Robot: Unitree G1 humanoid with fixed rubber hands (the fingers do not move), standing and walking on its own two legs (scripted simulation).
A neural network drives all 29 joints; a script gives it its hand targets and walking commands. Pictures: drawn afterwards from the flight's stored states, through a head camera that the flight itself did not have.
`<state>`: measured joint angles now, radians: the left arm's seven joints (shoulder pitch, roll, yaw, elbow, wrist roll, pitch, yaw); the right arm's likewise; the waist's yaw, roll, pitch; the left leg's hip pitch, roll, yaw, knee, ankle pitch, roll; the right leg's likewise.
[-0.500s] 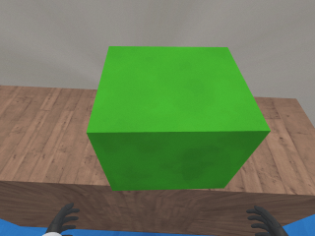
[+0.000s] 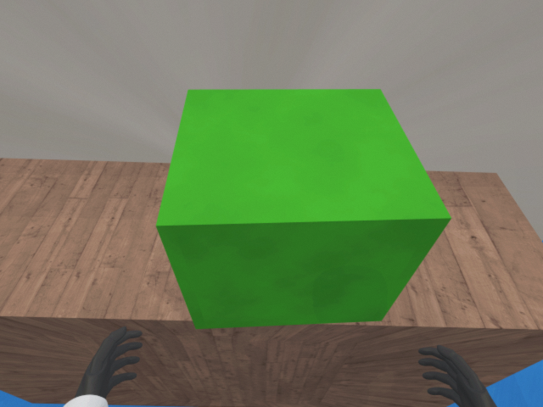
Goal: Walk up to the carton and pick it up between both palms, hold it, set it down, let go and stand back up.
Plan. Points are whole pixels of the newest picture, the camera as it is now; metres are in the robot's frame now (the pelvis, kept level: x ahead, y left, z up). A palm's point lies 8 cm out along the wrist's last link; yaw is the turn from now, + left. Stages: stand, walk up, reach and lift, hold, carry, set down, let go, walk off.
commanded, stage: reach and lift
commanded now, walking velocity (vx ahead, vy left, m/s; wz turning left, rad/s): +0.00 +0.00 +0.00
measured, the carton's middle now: (288, 209) +0.41 +0.00 +0.07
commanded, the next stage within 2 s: none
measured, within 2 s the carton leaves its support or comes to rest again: neither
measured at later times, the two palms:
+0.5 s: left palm (96, 366) +0.18 +0.24 +0.03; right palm (475, 373) +0.18 -0.25 +0.02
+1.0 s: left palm (109, 300) +0.23 +0.22 +0.10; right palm (471, 309) +0.24 -0.24 +0.07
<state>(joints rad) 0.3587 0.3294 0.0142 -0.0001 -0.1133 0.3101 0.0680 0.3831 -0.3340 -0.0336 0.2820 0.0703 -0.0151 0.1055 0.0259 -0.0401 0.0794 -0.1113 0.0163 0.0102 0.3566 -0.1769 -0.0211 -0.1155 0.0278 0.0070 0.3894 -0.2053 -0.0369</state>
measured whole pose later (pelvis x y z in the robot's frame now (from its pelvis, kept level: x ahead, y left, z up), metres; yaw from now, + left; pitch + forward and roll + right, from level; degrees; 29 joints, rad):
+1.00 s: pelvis +0.02 +0.00 +0.00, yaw +0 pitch -2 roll +0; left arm 0.26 0.32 0.04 -0.42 -0.25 0.46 0.12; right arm 0.26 -0.47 -0.04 -0.14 0.39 0.22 0.06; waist 0.02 -0.02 0.03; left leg -0.11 0.02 0.01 0.32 -0.17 -0.02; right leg -0.12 0.03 0.01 0.34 -0.20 -0.04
